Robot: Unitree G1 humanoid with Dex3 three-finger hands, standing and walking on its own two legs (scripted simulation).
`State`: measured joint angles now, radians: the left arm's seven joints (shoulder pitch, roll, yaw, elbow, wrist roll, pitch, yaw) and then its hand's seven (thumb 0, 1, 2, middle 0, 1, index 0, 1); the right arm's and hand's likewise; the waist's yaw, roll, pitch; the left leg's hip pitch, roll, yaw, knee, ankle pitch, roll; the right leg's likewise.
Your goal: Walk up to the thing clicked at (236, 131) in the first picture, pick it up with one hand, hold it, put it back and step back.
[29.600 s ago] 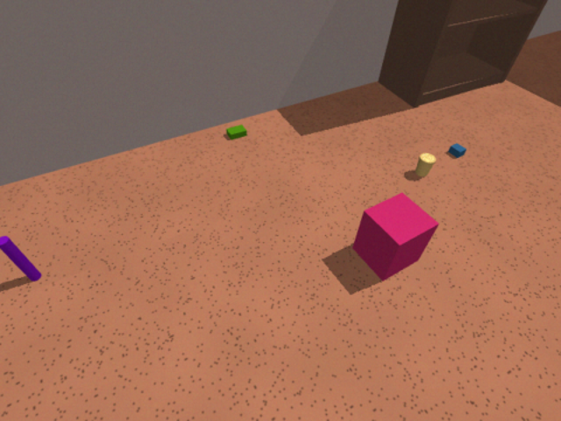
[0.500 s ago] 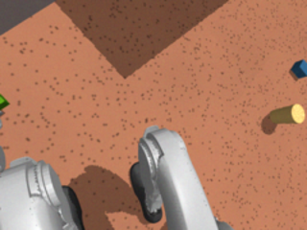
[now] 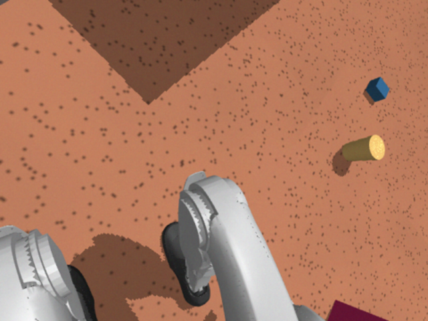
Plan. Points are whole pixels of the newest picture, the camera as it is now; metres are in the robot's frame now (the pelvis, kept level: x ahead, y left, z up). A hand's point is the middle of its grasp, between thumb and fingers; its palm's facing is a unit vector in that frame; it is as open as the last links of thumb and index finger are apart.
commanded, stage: rest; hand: left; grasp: from above
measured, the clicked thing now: out of the picture +0.44 +0.33 -0.27
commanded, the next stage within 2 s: open in 0.64 s
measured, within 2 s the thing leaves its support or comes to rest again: rests again in 0.36 s
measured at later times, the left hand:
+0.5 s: hand out of the picture +0.44 +0.31 -0.25, palm faces -0.33 -0.32 -0.89, open 9.7 cm
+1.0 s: hand out of the picture +0.44 +0.32 -0.26, palm faces -0.32 -0.33 -0.89, open 10.6 cm
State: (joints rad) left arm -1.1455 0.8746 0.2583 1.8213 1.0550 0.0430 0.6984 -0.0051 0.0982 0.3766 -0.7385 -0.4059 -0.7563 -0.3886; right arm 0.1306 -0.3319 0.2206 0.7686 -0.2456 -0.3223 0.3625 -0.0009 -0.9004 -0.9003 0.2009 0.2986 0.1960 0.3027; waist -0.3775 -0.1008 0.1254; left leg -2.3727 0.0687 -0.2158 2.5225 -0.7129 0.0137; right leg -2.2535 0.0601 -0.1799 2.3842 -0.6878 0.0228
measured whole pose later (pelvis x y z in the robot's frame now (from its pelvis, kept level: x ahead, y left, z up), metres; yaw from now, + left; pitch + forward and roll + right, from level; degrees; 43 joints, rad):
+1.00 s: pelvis -0.01 +0.00 +0.01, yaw -2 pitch +27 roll -15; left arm -1.17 1.00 0.23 1.85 0.99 0.05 0.69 -0.01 -0.01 0.56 -0.56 -0.60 -0.57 -0.59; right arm 0.12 -0.36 0.31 0.71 -0.24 -0.39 0.38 0.00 -0.90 -0.90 0.20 0.30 0.20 0.30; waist -0.41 -0.15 0.23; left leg -2.34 0.07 -0.26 2.52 -0.70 0.02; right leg -2.20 0.08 -0.21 2.35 -0.66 0.04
